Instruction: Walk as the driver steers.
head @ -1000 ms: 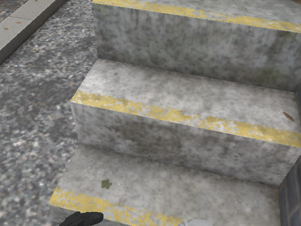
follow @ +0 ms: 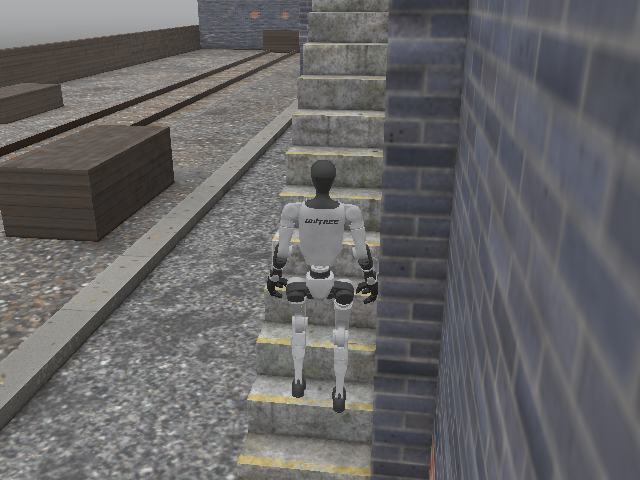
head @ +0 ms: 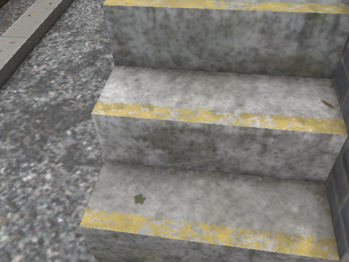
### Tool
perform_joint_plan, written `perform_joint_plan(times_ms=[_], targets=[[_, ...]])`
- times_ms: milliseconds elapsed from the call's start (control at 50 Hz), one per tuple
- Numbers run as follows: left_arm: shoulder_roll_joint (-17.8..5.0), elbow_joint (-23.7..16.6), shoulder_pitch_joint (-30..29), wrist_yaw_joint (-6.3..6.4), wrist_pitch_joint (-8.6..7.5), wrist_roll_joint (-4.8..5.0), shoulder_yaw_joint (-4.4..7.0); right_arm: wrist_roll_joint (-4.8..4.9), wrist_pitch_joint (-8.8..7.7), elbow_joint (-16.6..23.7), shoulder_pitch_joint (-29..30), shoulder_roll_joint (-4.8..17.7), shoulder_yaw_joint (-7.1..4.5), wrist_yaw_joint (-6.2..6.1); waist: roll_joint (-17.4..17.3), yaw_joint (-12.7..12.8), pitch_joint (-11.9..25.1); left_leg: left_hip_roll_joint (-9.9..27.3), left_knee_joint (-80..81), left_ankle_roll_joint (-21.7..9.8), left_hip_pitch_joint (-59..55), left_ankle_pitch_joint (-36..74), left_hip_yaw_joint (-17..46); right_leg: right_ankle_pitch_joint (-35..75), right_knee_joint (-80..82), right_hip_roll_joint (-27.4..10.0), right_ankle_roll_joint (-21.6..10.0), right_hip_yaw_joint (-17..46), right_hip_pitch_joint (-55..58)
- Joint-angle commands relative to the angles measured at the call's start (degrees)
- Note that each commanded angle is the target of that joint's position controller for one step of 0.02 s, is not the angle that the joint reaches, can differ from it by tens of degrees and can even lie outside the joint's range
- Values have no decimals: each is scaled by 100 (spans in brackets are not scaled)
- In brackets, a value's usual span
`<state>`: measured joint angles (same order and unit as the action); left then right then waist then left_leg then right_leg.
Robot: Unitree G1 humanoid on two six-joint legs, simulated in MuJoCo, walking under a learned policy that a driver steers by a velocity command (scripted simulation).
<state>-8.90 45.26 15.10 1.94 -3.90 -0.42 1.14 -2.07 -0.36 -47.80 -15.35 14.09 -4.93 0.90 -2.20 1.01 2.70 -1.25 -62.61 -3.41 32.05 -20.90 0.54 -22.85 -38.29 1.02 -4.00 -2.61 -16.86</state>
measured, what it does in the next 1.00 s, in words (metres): steps on the spot: left foot, then right foot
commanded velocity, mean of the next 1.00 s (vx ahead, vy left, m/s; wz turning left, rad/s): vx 0.14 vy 0.00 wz -0.24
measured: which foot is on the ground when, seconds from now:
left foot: up 0.00-0.34, down 0.36-0.92, up 0.94-1.00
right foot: down 0.00-0.40, up 0.42-0.90, down 0.92-1.00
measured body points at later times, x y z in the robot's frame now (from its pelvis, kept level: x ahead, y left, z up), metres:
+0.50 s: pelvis +0.09 +0.06 +0.02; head +0.10 +0.07 +0.47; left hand +0.19 +0.31 -0.10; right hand +0.22 -0.16 -0.09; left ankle +0.08 +0.20 -0.72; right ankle -0.02 -0.07 -0.50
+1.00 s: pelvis +0.06 -0.07 -0.01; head +0.08 -0.08 +0.44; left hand +0.09 +0.18 -0.13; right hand +0.33 -0.31 -0.03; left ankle +0.04 +0.15 -0.65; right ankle +0.03 -0.19 -0.72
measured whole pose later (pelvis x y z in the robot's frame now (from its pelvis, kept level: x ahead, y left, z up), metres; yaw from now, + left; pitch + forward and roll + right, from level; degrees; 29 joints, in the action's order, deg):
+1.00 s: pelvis +0.06 -0.07 -0.01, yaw -11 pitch +6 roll +1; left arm -12.4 44.2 26.7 -6.3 -3.0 -1.6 2.9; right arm -1.3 -0.6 -28.5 3.4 14.5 -1.3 1.7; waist 0.3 7.2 4.9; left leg 11.3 -65.6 6.0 33.0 -23.9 0.9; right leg -24.0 -44.3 -0.7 0.7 2.9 -27.6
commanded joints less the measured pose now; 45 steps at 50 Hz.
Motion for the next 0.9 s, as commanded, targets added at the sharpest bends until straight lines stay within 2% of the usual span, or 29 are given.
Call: perform_joint_plan(times_ms=[20, 40, 60, 140, 160, 240, 300, 320, 340, 360, 380, 400, 420, 440, 460, 480, 500, 520, 560, 600, 640, 700, 740, 760, 800, 840, 860, 880, 900], targets=[[-874, -161, 51, 38, -181, 12, 313, -112, -153, 874, 731, 48, 83, 85, 810, -22, -531, -203, -3482, 207, 2828, -59, 753, -1753, 2251, -1895, -1342, 3018, 644], [-851, -248, -161, 60, -243, 15, 279, -159, -132, 939, 682, 125, 84, 88, 767, -197, -580, -185, -3911, 213, 2795, -248, 711, -1447, 2310, -1825, -1285, 2610, 433], [-829, -46, 197, 93, -287, 28, 307, -161, -41, 1159, 727, -80, 183, 34, 611, -280, -669, -107, -3944, 208, 2960, -182, 879, -1255, 2297, -1729, -1254, 2313, 453], [-851, -61, 635, 214, -392, -29, 213, -88, 193, 1141, 718, -9, 198, -24, 306, -266, -896, -207, -4213, 271, 2978, 109, 765, 661, 2374, -1760, -1139, 1594, 681], [-536, -69, 495, 250, -417, 65, 71, -89, 282, 1030, 495, -34, 195, -29, 446, -480, -929, -57, -3790, 313, 2628, 266, 977, 1217, 2313, -1763, -1113, 1442, 371], [-687, -211, 117, 327, -424, 70, 44, -57, 469, 1003, 438, -165, 280, 36, 483, -592, -212, 426, -2084, 215, 1583, 266, 457, 2468, 2189, -1613, -926, 613, 792], [-793, -328, -224, 279, -297, 97, 61, 125, 357, 1101, 865, -308, 424, 160, 759, -399, -243, 519, 1325, 91, -74, 437, -50, 4103, 1898, -1415, -527, 129, 686], [-786, -241, 101, 221, -158, 106, 56, 160, 239, 962, 864, -271, 390, 150, 499, -144, 86, -1, 2317, 113, -212, 476, -476, 6170, 1091, -1163, -479, 93, 1693], [-1147, -59, 641, 150, -26, 131, 201, 222, 103, 941, 718, -346, 404, 188, 1300, -47, 235, -250, 3862, 21, -449, 873, -719, 7446, 303, -1161, -519, 214, 2418], [-1469, -91, 542, 84, 51, 278, 328, 116, -105, 756, 264, -358, 427, 206, 1409, -205, 454, -291, 5050, -107, -1655, 2267, -937, 7086, -345, -1097, -422, 110, 2091], [-1383, -194, 426, 70, 23, 320, 351, -7, -272, 510, -286, -232, 375, 213, 1418, -311, 432, -83, 5385, -116, -2609, 2758, -690, 5424, -964, -886, -332, 112, 1249], [-852, -220, 711, 32, -22, 388, 263, -39, -337, 278, -459, -2, 365, 187, 202, -46, 468, 993, 4606, -27, -4208, 5896, 237, 1593, -1912, -463, -109, 177, -667], [145, 307, 3446, -1134, 207, -962, -221, 578, -132, 41, -1067, 1593, -18, 232, -2235, 440, 2071, 2928, 3685, -2860, -5475, 11019, 1881, -885, -3514, 26, 527, 3, -1034], [-710, -37, 1581, -1281, 93, -270, 182, 169, -49, 361, -418, 1703, -286, 362, -600, -331, 555, 2948, 3516, -2367, -3125, 10235, 1445, -1256, -5961, -96, 675, 487, -1240], [-756, -502, 651, -1231, 70, 61, 193, -175, -42, 554, 213, 1620, -274, 472, -544, -291, 287, 2757, 3648, -1964, -2571, 8751, 847, -1617, -7125, -9, 545, 523, -2149], [-844, -943, -317, -1022, 52, 259, 180, -478, -18, 808, 266, 1202, -180, 452, -422, -693, 429, 2987, 3898, -1959, -3085, 7779, 1167, -1934, -8652, 74, 494, 858, -3368], [-807, -1018, -424, -840, 28, 209, 183, -388, -109, 583, -302, 1019, -73, 351, -414, -773, 548, 3186, 4081, -1981, -3291, 7747, 1118, -1489, -9516, 162, 320, 990, -3672], [-490, -1230, -277, -735, 63, 184, 56, -266, -210, 504, -79, 823, 18, 276, -610, -418, 445, 3066, 4273, -1644, -3094, 6971, 837, -1731, -9697, 95, 216, 1093, -3872], [-396, -1582, -378, -667, 158, 151, -94, -235, -498, 469, 142, 695, 116, -7, -900, -291, 317, 2565, 4369, -1171, -3376, 6230, 166, -2418, -9908, 269, 101, 949, -4757], [-462, -1770, 39, -704, 367, 89, -213, -326, -625, 524, 191, 879, 115, -218, -667, -129, 416, 2570, 4612, -1139, -3430, 6168, -277, -2449, -10020, 282, 335, 648, -5144], [-715, -1763, 412, -732, 517, 89, -208, -396, -654, 807, 382, 1007, 150, -228, -504, 50, 483, 2533, 4735, -1045, -3149, 5860, -644, -1943, -9763, 281, 762, 442, -4972], [-847, -1592, 578, -816, 521, 316, -186, -456, -534, 1362, 939, 1539, 36, -198, -796, 111, 172, 2275, 5245, -783, -1969, 3852, -1201, -1366, -9499, 170, 979, 142, -4039], [-981, -1409, 826, -785, 724, 412, -118, -494, -502, 1856, 1736, 1476, 32, -216, -715, 201, 181, 2489, 5404, -691, -1744, 3822, -1207, -683, -9297, 139, 1052, 332, -3469], [-932, -1350, 857, -777, 695, 412, -98, -431, -511, 2097, 2169, 1262, 129, -196, -698, 316, 62, 2590, 5346, -595, -1765, 3720, -1169, -537, -8599, 3, 1040, 589, -3302], [-875, -1209, 1004, -859, 558, 253, -56, -137, -502, 2272, 2502, 1093, 172, -198, -592, 410, 140, 2555, 5015, -231, -2153, 3291, -1160, -239, -6268, -370, 870, 742, -2827], [-341, -1126, 1182, -1072, 359, 235, -202, -14, -471, 2111, 2298, 1340, -49, -277, -493, 552, -47, 2488, 4886, 91, -2537, 3237, -1018, 707, -3218, -701, 709, 654, -2242], [-183, -1077, 1246, -1174, 321, 314, -202, 53, -398, 2013, 2319, 1540, -161, -349, -406, 618, -192, 2490, 4846, 184, -2605, 2924, -979, 1422, -1538, -595, 641, 319, -1699], [-132, -685, 1389, -1138, 227, 147, -93, 185, -200, 2079, 2646, 1172, 10, -206, -463, 847, -105, 1964, 4489, 518, -1663, 1742, -1156, 2390, -177, -398, 753, -142, -264], [-33, -476, 1470, -1220, 130, 99, -121, 329, -86, 2018, 2336, 960, 32, -194, -380, 885, -290, 1576, 3505, 639, -1732, 1701, -1306, 2631, 1923, -13, 685, -342, -22]])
